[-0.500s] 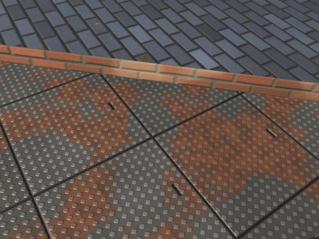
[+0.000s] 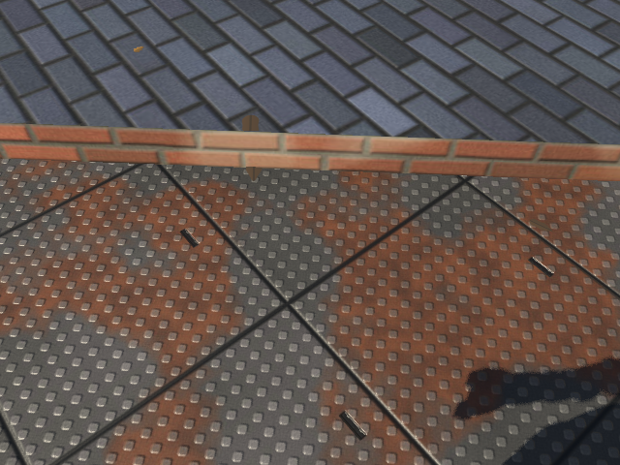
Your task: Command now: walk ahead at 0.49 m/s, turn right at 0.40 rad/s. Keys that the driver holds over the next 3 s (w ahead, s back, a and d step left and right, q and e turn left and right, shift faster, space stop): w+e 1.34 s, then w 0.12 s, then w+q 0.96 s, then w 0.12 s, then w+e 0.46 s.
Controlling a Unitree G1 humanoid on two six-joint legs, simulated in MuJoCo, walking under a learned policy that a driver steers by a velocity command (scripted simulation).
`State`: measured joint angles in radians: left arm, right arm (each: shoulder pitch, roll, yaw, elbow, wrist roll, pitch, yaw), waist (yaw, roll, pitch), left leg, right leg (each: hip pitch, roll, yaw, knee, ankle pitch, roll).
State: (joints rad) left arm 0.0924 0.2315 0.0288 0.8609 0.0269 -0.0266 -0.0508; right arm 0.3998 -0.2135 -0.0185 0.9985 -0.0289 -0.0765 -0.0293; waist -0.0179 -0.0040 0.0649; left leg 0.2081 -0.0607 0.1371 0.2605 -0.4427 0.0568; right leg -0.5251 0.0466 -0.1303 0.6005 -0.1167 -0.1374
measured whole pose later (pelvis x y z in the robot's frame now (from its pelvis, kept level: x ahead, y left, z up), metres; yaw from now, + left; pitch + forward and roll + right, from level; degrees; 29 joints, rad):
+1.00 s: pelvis +0.54 -0.08 +0.02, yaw -36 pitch +2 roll +2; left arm 0.03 0.26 0.03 0.70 0.04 0.00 -0.09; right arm 0.41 -0.25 -0.04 0.88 -0.02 -0.08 0.00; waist -0.07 -0.03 0.05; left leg 0.06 0.00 0.25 0.24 -0.32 -0.01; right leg -0.62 -0.05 -0.06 0.70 -0.08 -0.07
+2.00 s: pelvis +0.94 -0.47 +0.03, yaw -40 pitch +2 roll +1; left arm 0.08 0.24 -0.01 0.72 0.04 -0.05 -0.02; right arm 0.41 -0.26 -0.06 0.87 -0.01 -0.04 0.01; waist -0.08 -0.04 0.05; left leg -0.10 -0.13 -0.12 0.33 -0.24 0.09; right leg -0.58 -0.06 0.05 0.68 -0.10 0.05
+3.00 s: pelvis +1.40 -0.62 +0.16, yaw -30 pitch +2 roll -1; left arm 0.15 0.20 0.07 0.73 0.02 -0.01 -0.03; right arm 0.43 -0.20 -0.05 0.89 -0.02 -0.11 -0.01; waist -0.03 -0.02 -0.01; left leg -0.12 0.01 0.24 0.39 -0.31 0.07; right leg -0.84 0.01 0.01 1.17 0.01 -0.07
